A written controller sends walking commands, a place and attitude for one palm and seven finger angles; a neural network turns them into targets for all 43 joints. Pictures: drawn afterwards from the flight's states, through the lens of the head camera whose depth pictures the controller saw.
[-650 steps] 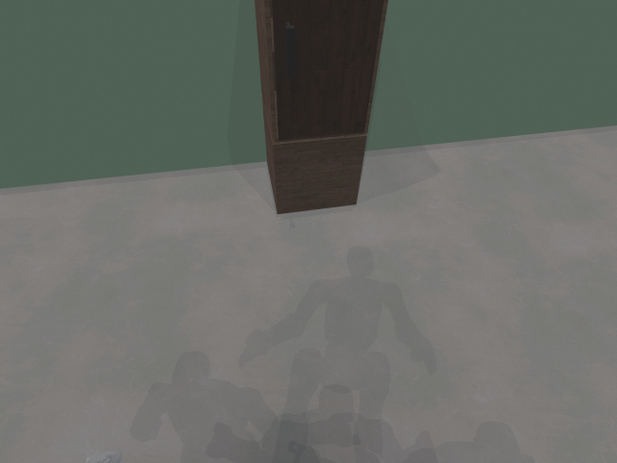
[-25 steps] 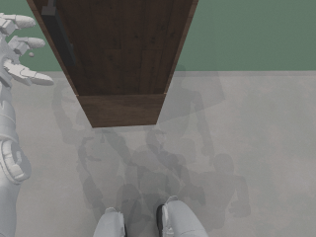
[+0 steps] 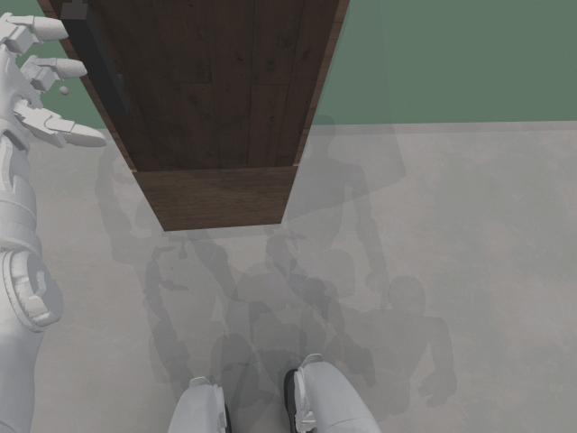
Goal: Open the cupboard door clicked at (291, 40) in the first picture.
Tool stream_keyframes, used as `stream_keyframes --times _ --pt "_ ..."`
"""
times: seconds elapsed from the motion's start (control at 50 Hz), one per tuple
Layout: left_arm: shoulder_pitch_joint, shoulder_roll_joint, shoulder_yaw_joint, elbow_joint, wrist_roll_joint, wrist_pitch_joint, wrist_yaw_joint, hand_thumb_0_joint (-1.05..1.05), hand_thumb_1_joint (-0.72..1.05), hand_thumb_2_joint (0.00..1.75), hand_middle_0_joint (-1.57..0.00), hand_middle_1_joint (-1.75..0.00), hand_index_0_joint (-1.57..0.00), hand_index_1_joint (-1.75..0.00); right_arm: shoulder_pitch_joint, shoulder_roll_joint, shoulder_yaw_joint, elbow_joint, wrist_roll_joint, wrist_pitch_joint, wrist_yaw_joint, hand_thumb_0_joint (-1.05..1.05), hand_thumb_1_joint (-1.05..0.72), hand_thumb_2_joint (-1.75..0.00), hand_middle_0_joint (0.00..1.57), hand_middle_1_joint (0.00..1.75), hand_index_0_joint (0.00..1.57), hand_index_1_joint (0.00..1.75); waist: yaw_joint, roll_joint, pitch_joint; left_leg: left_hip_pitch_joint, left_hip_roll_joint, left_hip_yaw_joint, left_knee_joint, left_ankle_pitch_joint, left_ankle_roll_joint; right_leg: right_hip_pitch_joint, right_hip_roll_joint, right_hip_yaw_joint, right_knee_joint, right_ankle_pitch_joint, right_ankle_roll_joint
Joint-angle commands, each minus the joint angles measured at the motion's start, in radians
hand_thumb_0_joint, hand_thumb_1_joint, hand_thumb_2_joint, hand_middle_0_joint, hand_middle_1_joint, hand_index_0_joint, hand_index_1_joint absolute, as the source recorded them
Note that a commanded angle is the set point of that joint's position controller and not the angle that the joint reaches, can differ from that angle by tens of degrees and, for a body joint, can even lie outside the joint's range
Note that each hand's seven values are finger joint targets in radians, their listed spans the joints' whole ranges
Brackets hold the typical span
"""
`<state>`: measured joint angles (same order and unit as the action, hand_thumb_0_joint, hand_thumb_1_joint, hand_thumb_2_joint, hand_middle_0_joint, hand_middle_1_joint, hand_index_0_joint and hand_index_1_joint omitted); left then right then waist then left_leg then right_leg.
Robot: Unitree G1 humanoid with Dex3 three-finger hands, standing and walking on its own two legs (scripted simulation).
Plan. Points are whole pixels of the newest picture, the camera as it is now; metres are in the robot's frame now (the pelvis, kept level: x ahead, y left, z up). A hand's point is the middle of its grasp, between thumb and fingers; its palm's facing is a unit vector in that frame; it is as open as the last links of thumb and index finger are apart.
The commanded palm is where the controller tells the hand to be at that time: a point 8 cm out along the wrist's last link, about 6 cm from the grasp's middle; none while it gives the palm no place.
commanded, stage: slide the fingers in behind the handle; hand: left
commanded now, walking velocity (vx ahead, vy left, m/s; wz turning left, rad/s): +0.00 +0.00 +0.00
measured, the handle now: (101, 54) +0.60 +0.18 +0.07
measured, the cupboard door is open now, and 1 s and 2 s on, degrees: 0 0 1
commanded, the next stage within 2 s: close the thumb around the handle in 1.24 s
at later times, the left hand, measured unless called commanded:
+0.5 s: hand (99, 90) +0.54 +0.18 +0.07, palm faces -0.04 -1.00 -0.02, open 14.0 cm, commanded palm +0.52 +0.22 +0.07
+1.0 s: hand (116, 91) +0.54 +0.16 +0.07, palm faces -0.01 -1.00 -0.03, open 14.0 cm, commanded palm +0.52 +0.20 +0.07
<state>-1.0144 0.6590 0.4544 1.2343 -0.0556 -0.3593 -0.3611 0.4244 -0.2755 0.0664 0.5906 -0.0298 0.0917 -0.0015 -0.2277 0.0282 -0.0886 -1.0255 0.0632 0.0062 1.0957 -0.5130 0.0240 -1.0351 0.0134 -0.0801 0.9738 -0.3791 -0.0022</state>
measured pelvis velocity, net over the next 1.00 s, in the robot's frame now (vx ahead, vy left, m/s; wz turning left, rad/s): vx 0.00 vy -0.01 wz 0.01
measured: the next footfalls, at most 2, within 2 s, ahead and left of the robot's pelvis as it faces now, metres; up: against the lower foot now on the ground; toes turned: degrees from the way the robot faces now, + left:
none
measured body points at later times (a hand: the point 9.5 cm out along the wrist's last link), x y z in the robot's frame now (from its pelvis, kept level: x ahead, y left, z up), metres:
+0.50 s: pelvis +0.01 +0.00 +0.00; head +0.16 +0.02 +0.42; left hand +0.54 +0.23 +0.07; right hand -0.01 -0.25 -0.11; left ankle -0.01 +0.10 -0.66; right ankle +0.04 -0.13 -0.66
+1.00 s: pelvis +0.00 -0.01 +0.00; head +0.16 +0.01 +0.42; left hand +0.54 +0.21 +0.08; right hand -0.01 -0.27 -0.11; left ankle -0.01 +0.10 -0.66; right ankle +0.04 -0.13 -0.66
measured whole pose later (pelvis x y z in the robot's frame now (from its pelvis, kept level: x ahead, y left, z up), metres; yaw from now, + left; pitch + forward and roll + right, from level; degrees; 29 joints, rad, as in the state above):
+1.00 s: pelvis +0.00 -0.01 +0.00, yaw +1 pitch +25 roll -3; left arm -1.00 0.50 0.39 1.21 -0.04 -0.40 -0.21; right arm 0.41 -0.26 0.04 0.60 -0.04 0.07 0.02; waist -0.21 0.04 -0.10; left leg -1.00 0.05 0.01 1.09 -0.52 0.01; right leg -1.03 0.01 -0.07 0.99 -0.40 -0.01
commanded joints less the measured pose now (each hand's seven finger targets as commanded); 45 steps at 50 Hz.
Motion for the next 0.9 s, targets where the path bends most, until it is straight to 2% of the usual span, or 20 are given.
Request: stream_keyframes --times 0.0,0.04,0.1,0.16,0.22,0.26,0.3,0.34,0.38,0.44,0.5,0.56,0.62,0.64,0.66,0.7,0.74,0.78,0.86,0.88 --pt "-0.436 0.268 0.029 -0.191 -0.018 -0.066 0.021 0.0 -0.5 0.3 -0.3 -1.2 -0.3 -1.2 0.198 -0.2 -0.072 -0.022 -0.002 -0.006 -0.008 0.0 -0.9 -0.9 0.2 0.3 0.2 0.3 -0.005 0.167 -0.501 0.349 -0.026 -0.07 -0.115 0.433 0.002 0.253 0.039 0.039 -0.066 0.262 -0.019" --pt "-0.442 0.229 0.002 -0.224 -0.012 -0.068 0.029 0.0 -0.5 0.3 -0.3 -1.2 -0.3 -1.2 0.197 -0.195 -0.074 -0.029 -0.003 -0.007 -0.003 0.0 -0.9 -0.9 0.2 0.3 0.2 0.3 -0.002 0.202 -0.534 0.391 -0.027 -0.074 -0.116 0.461 -0.003 0.236 0.039 0.035 -0.063 0.265 -0.02" --pt "-0.441 0.217 0.01 -0.241 -0.02 -0.076 0.043 0.0 -0.5 0.3 -0.3 -1.2 -0.3 -1.2 0.2 -0.194 -0.079 -0.024 -0.007 -0.005 0.001 0.0 -0.9 -0.9 0.2 0.3 0.2 0.3 -0.003 0.198 -0.553 0.42 -0.022 -0.078 -0.107 0.511 -0.007 0.233 0.041 0.032 -0.056 0.295 -0.021" --pt "-0.422 0.185 -0.006 -0.216 -0.019 -0.066 0.054 0.0 -0.5 0.3 -0.3 -1.2 -0.3 -1.2 0.197 -0.19 -0.079 -0.026 -0.005 -0.003 0.004 0.0 -0.9 -0.9 0.2 0.3 0.2 0.3 -0.004 0.16 -0.516 0.375 -0.027 -0.069 -0.111 0.483 -0.003 0.254 0.04 0.035 -0.063 0.298 -0.018" --pt "-0.449 0.213 0.015 -0.234 -0.009 -0.074 0.073 0.0 -0.5 0.3 -0.3 -1.2 -0.3 -1.2 0.201 -0.19 -0.08 -0.023 -0.008 -0.003 0.002 0.0 -0.9 -0.9 0.2 0.3 0.2 0.3 -0.002 0.16 -0.535 0.373 -0.027 -0.071 -0.107 0.484 -0.003 0.261 0.039 0.037 -0.055 0.304 -0.018" --pt "-0.454 0.171 -0.011 -0.239 -0.008 -0.078 0.081 0.0 -0.5 0.3 -0.3 -1.2 -0.3 -1.2 0.197 -0.184 -0.08 -0.025 -0.008 -0.007 0.006 0.0 -0.9 -0.9 0.2 0.3 0.2 0.3 -0.006 0.176 -0.526 0.383 -0.029 -0.071 -0.111 0.478 -0.005 0.25 0.04 0.035 -0.059 0.294 -0.019" --pt "-0.44 0.186 0.011 -0.276 -0.014 -0.095 0.089 0.0 -0.5 0.3 -0.3 -1.2 -0.3 -1.2 0.202 -0.186 -0.085 -0.026 -0.011 -0.007 0.007 0.0 -0.9 -0.9 0.2 0.3 0.2 0.3 0.006 0.183 -0.586 0.426 -0.027 -0.075 -0.105 0.541 -0.009 0.266 0.04 0.035 -0.05 0.333 -0.02" --pt "-0.435 0.124 -0.03 -0.283 -0.013 -0.096 0.091 0.0 -0.5 0.3 -0.3 -1.2 -0.3 -1.2 0.2 -0.177 -0.087 -0.021 -0.011 -0.008 0.013 0.0 -0.9 -0.9 0.2 0.3 0.2 0.3 0.003 0.2 -0.578 0.454 -0.024 -0.079 -0.105 0.575 -0.015 0.246 0.039 0.028 -0.049 0.339 -0.02" --pt "-0.397 0.097 -0.04 -0.244 -0.018 -0.086 0.095 0.0 -0.5 0.3 -0.3 -1.2 -0.3 -1.2 0.202 -0.179 -0.087 -0.022 -0.01 -0.005 0.015 0.0 -0.9 -0.9 0.2 0.3 0.2 0.3 0.0 0.168 -0.536 0.436 -0.025 -0.076 -0.107 0.565 -0.011 0.242 0.043 0.026 -0.055 0.336 -0.022" --pt "-0.451 0.095 -0.053 -0.219 -0.008 -0.073 0.11 0.0 -0.5 0.3 -0.3 -1.2 -0.3 -1.2 0.197 -0.178 -0.085 -0.014 -0.008 -0.003 0.011 0.0 -0.9 -0.9 0.2 0.3 0.2 0.3 -0.013 0.145 -0.492 0.374 -0.031 -0.071 -0.114 0.474 -0.006 0.24 0.038 0.031 -0.06 0.294 -0.017" --pt "-0.465 0.109 -0.031 -0.292 -0.007 -0.105 0.132 0.0 -0.5 0.3 -0.3 -1.2 -0.3 -1.2 0.197 -0.174 -0.089 -0.019 -0.015 -0.012 0.014 0.0 -0.9 -0.9 0.2 0.3 0.2 0.3 0.006 0.194 -0.585 0.434 -0.033 -0.074 -0.104 0.536 -0.012 0.26 0.037 0.035 -0.046 0.333 -0.021" --pt "-0.425 0.06 -0.054 -0.254 -0.005 -0.11 0.145 0.0 -0.5 0.3 -0.3 -1.2 -0.3 -1.2 0.196 -0.169 -0.092 -0.013 -0.015 -0.013 0.02 0.0 -0.9 -0.9 0.2 0.3 0.2 0.3 -0.001 0.158 -0.548 0.416 -0.033 -0.068 -0.103 0.545 -0.012 0.265 0.037 0.033 -0.05 0.352 -0.018" --pt "-0.437 0.087 -0.042 -0.223 0.001 -0.096 0.149 0.0 -0.5 0.3 -0.3 -1.2 -0.3 -1.2 0.197 -0.171 -0.087 -0.015 -0.011 -0.01 0.019 0.0 -0.9 -0.9 0.2 0.3 0.2 0.3 -0.005 0.119 -0.517 0.344 -0.039 -0.059 -0.107 0.484 -0.002 0.299 0.036 0.041 -0.051 0.351 -0.017" --pt "-0.423 0.111 -0.023 -0.227 0.008 -0.096 0.151 0.0 -0.5 0.3 -0.3 -1.2 -0.3 -1.2 0.195 -0.173 -0.09 -0.02 -0.011 -0.009 0.017 0.0 -0.9 -0.9 0.2 0.3 0.2 0.3 0.006 0.11 -0.529 0.334 -0.041 -0.055 -0.108 0.474 -0.001 0.316 0.034 0.044 -0.05 0.351 -0.017" --pt "-0.431 0.081 -0.048 -0.24 0.007 -0.095 0.152 0.0 -0.5 0.3 -0.3 -1.2 -0.3 -1.2 0.192 -0.168 -0.088 -0.025 -0.01 -0.011 0.017 0.0 -0.9 -0.9 0.2 0.3 0.2 0.3 -0.001 0.129 -0.535 0.335 -0.044 -0.05 -0.108 0.474 0.0 0.318 0.034 0.047 -0.051 0.359 -0.017" --pt "-0.435 0.115 -0.014 -0.277 0.002 -0.111 0.158 0.0 -0.5 0.3 -0.3 -1.2 -0.3 -1.2 0.193 -0.167 -0.091 -0.025 -0.012 -0.015 0.018 0.0 -0.9 -0.9 0.2 0.3 0.2 0.3 0.013 0.157 -0.588 0.362 -0.045 -0.047 -0.1 0.503 -0.002 0.342 0.033 0.052 -0.046 0.391 -0.018" --pt "-0.414 0.09 -0.029 -0.256 0.0 -0.112 0.156 0.0 -0.5 0.3 -0.3 -1.2 -0.3 -1.2 0.189 -0.165 -0.09 -0.024 -0.01 -0.017 0.017 0.0 -0.9 -0.9 0.2 0.3 0.2 0.3 0.008 0.117 -0.56 0.347 -0.043 -0.049 -0.103 0.496 -0.001 0.34 0.035 0.05 -0.049 0.387 -0.017" --pt "-0.435 0.053 -0.058 -0.265 -0.006 -0.114 0.153 0.0 -0.5 0.3 -0.3 -1.2 -0.3 -1.2 0.188 -0.162 -0.09 -0.024 -0.01 -0.022 0.019 0.0 -0.9 -0.9 0.2 0.3 0.2 0.3 0.001 0.124 -0.541 0.341 -0.045 -0.047 -0.109 0.475 0.001 0.339 0.034 0.049 -0.051 0.38 -0.019" --pt "-0.436 0.104 -0.024 -0.24 0.001 -0.105 0.159 0.0 -0.5 0.3 -0.3 -1.2 -0.3 -1.2 0.191 -0.168 -0.089 -0.018 -0.008 -0.023 0.015 0.0 -0.9 -0.9 0.2 0.3 0.2 0.3 0.007 0.105 -0.536 0.3 -0.049 -0.04 -0.112 0.426 0.005 0.361 0.033 0.059 -0.058 0.356 -0.016" --pt "-0.442 0.085 -0.039 -0.255 0.002 -0.111 0.158 0.0 -0.5 0.3 -0.3 -1.2 -0.3 -1.2 0.19 -0.167 -0.09 -0.021 -0.009 -0.024 0.014 0.0 -0.9 -0.9 0.2 0.3 0.2 0.3 0.005 0.125 -0.555 0.323 -0.05 -0.044 -0.108 0.446 0.004 0.346 0.033 0.056 -0.049 0.364 -0.019"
